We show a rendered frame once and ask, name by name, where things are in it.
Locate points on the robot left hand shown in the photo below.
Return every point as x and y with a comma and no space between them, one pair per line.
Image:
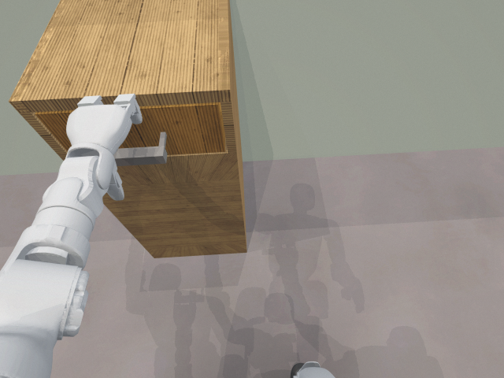
104,125

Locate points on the cabinet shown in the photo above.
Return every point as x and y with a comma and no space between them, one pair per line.
166,52

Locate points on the robot left upper arm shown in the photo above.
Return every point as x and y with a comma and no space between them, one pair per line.
40,302

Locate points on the handle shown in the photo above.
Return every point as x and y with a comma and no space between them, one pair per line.
143,155

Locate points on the right robot shin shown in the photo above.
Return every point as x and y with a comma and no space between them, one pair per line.
310,364

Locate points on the robot left forearm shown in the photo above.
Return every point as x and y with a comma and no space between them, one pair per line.
63,225

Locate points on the drawer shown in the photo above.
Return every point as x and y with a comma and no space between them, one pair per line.
190,128

